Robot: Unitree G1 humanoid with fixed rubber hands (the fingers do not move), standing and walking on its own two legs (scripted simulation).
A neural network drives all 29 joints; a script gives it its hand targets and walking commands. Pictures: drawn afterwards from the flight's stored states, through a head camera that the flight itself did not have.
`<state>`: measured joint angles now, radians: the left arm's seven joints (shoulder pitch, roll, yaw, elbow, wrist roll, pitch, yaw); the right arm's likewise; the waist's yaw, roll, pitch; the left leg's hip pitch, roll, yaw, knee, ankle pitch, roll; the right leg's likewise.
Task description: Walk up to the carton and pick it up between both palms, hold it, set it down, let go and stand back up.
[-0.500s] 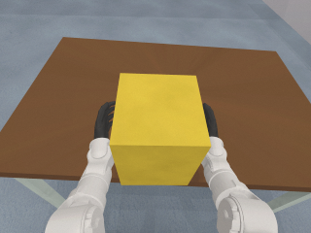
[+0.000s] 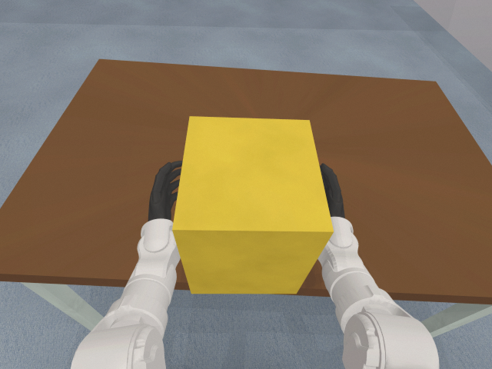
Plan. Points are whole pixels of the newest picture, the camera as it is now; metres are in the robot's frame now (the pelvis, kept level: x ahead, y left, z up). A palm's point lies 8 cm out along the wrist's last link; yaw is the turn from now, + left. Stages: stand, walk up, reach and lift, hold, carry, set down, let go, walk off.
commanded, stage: reach and lift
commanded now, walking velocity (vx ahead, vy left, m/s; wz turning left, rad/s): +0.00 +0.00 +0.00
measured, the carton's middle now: (247, 211) +0.39 +0.01 +0.02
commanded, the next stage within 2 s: none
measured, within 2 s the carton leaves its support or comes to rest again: leaves its support in 0.22 s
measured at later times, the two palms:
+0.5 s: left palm (160, 212) +0.36 +0.15 +0.05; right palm (335, 215) +0.37 -0.14 +0.05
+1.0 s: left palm (159, 205) +0.36 +0.15 +0.07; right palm (338, 210) +0.37 -0.14 +0.07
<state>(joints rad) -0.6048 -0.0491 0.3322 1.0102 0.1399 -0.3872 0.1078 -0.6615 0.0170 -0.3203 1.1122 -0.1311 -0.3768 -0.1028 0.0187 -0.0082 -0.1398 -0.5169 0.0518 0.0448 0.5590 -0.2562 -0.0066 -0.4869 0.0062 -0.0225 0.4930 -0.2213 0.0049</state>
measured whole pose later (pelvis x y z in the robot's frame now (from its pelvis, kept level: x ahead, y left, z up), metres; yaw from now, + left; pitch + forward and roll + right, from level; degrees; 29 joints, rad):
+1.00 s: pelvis +0.00 +0.00 +0.00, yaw +0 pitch +13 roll -1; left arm -0.58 0.02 0.09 1.03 0.02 -0.34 0.18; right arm -0.56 -0.07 0.03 1.01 0.00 -0.29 -0.25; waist 0.02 -0.01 -0.26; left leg -0.52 0.05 0.04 0.51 -0.22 -0.01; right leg -0.49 0.01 -0.02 0.44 -0.18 0.00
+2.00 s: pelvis -0.05 +0.00 +0.00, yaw +0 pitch +8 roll -1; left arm -0.80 0.04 0.20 0.72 0.02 0.37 0.15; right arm -0.75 -0.09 -0.09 0.73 0.17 0.34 -0.23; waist 0.00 -0.01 -0.21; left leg -0.47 0.05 0.04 0.49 -0.15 -0.01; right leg -0.44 0.01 -0.02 0.43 -0.12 0.00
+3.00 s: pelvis -0.05 +0.00 +0.01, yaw +0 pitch +4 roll -1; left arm -0.76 0.04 0.20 0.51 0.04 0.57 0.15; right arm -0.75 -0.09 -0.05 0.61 0.17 0.47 -0.24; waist -0.03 -0.01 -0.23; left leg -0.40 0.05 0.04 0.49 -0.16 -0.01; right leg -0.36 0.01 -0.02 0.42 -0.13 0.00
